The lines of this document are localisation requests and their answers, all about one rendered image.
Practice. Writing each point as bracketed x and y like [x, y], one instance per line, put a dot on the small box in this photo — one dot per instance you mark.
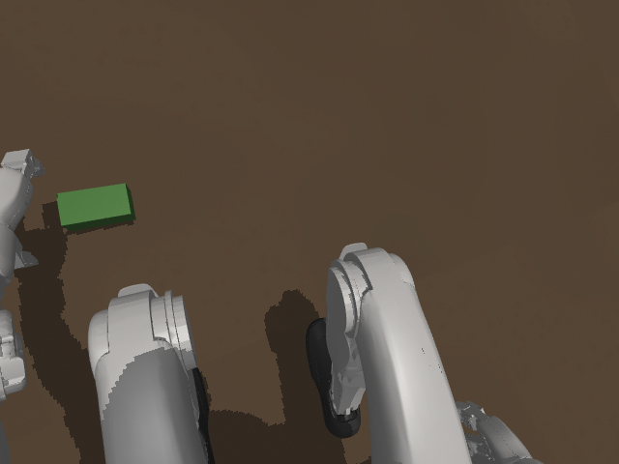
[92, 207]

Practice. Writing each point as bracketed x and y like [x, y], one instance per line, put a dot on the left robot arm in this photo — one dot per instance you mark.
[13, 377]

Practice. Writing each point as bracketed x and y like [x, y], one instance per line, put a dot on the right robot hand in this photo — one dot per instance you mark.
[496, 443]

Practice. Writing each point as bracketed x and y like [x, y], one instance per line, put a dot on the right robot foot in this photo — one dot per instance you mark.
[320, 365]

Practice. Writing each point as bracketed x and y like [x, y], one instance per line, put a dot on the left robot foot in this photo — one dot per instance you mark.
[203, 416]

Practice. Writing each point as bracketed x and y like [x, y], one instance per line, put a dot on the left robot hand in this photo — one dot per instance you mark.
[16, 192]

